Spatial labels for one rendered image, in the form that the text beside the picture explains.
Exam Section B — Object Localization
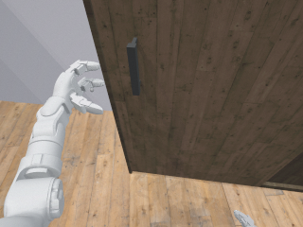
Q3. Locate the robot left forearm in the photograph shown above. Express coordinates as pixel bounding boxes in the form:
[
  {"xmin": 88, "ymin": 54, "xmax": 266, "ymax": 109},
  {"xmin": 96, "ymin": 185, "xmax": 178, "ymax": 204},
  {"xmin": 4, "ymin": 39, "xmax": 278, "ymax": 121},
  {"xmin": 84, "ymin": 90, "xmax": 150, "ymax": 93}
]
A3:
[{"xmin": 3, "ymin": 96, "xmax": 72, "ymax": 218}]

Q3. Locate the robot right hand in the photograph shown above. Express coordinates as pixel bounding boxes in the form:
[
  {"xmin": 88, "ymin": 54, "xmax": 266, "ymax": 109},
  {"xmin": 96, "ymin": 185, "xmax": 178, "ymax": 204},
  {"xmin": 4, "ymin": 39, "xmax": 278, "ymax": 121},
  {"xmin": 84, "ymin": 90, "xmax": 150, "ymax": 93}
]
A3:
[{"xmin": 234, "ymin": 210, "xmax": 258, "ymax": 227}]

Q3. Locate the wardrobe door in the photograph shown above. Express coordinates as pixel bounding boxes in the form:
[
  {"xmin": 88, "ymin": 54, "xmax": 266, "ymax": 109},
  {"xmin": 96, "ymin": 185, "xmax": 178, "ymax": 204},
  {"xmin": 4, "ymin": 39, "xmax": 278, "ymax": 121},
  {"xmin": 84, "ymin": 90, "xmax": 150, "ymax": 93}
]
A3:
[
  {"xmin": 267, "ymin": 151, "xmax": 303, "ymax": 186},
  {"xmin": 91, "ymin": 0, "xmax": 303, "ymax": 187}
]

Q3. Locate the robot left hand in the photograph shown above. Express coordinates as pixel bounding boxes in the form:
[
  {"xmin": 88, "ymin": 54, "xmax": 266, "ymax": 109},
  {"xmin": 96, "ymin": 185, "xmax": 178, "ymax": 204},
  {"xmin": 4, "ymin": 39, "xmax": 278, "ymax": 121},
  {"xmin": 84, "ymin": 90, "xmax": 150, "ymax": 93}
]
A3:
[{"xmin": 52, "ymin": 60, "xmax": 105, "ymax": 114}]

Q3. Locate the left robot upper arm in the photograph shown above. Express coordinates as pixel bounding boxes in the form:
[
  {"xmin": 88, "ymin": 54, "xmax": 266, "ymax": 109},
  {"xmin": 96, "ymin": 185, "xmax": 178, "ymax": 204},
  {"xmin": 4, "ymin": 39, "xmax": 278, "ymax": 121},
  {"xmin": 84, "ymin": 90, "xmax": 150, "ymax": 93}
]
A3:
[{"xmin": 0, "ymin": 177, "xmax": 64, "ymax": 227}]

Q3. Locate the handle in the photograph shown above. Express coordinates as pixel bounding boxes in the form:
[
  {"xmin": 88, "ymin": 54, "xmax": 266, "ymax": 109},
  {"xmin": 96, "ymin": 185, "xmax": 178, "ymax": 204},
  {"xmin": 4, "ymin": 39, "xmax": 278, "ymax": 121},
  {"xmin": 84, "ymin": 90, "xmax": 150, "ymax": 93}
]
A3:
[{"xmin": 126, "ymin": 37, "xmax": 141, "ymax": 96}]

